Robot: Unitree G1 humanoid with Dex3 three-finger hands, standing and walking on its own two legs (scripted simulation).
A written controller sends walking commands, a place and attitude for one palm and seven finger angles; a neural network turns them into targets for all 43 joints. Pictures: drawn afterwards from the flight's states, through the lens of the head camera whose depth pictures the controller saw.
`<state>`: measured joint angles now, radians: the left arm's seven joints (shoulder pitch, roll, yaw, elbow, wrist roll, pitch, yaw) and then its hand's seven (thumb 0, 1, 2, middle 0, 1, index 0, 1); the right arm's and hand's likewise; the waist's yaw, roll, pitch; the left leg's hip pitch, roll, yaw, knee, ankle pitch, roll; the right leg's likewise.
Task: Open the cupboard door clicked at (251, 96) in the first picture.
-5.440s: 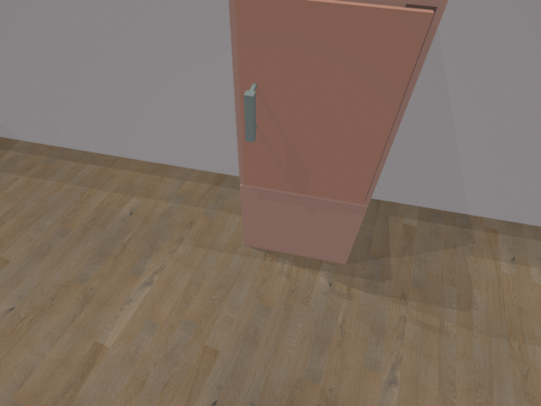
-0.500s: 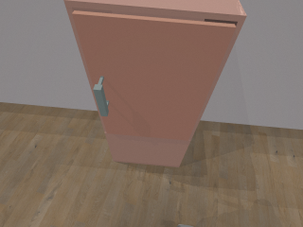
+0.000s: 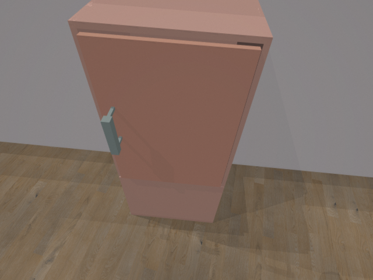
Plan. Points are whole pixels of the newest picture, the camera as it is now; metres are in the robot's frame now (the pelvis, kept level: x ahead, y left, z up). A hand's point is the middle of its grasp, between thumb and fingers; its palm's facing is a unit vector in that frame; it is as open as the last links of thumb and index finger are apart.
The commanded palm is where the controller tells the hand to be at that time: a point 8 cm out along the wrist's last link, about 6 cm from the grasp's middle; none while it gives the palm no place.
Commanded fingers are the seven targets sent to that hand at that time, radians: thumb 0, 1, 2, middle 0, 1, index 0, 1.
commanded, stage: come to a stop and stand still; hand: left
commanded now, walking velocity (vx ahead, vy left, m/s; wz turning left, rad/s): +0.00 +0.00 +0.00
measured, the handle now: (114, 131) +0.52 +0.26 -0.03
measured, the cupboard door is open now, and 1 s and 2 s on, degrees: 0 0 0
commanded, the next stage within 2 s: look again from close up in 0.08 s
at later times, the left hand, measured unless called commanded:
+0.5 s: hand out of the picture -0.01 +0.19 -0.17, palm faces +0.01 -0.98 -0.21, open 7.4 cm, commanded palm none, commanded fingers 0.00 0.90 0.90 -0.20 -0.30 -0.20 -0.30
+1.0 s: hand (92, 248) +0.19 +0.21 -0.03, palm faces +0.24 -0.96 -0.14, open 7.5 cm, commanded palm +0.10 +0.25 -0.06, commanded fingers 0.00 0.64 0.79 -0.22 -0.47 -0.22 -0.47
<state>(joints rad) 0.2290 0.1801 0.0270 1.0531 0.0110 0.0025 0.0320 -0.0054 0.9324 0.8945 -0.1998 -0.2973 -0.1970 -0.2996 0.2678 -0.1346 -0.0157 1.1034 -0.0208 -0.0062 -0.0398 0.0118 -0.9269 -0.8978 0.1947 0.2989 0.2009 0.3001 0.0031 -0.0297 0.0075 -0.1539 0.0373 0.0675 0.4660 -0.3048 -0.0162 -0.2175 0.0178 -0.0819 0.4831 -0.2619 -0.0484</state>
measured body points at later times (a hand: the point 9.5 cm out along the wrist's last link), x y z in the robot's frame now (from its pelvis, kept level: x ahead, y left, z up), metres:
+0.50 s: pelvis -0.01 +0.02 +0.00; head -0.01 +0.00 +0.45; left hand -0.01 +0.24 -0.15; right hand -0.03 -0.18 -0.17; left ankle -0.03 +0.12 -0.74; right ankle +0.00 -0.08 -0.74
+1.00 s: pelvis -0.01 +0.02 -0.01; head +0.00 +0.00 +0.44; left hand +0.17 +0.26 -0.02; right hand +0.11 -0.24 -0.13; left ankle -0.03 +0.12 -0.74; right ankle +0.00 -0.08 -0.74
